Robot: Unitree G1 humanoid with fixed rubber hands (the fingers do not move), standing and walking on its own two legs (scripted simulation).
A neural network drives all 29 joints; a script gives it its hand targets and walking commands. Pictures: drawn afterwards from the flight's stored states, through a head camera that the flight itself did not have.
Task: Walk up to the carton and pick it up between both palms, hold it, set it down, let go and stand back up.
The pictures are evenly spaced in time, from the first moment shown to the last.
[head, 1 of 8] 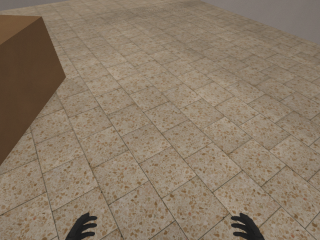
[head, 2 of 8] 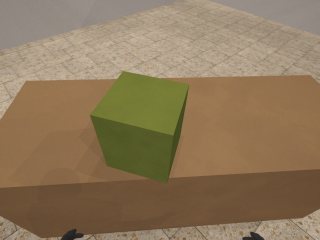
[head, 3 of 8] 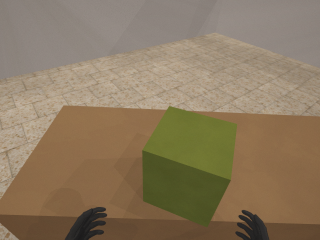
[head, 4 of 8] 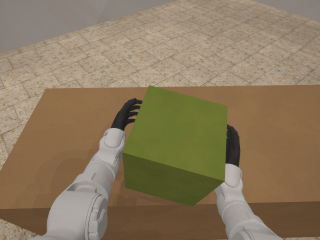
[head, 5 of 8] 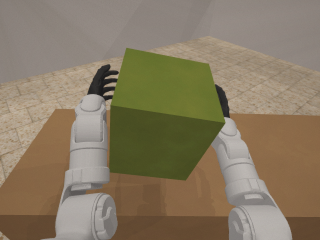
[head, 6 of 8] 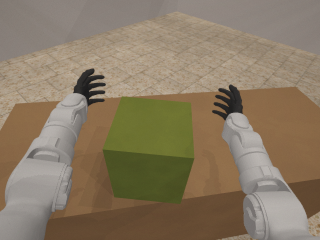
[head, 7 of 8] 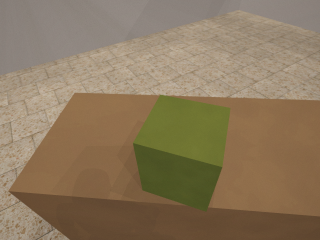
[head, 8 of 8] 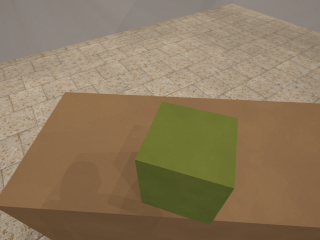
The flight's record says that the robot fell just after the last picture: no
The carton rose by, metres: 0.24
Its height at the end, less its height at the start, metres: +0.00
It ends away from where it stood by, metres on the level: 0.00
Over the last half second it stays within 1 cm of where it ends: yes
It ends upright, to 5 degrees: yes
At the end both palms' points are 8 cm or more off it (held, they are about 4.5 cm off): yes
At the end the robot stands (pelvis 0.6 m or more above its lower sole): yes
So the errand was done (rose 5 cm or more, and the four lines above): yes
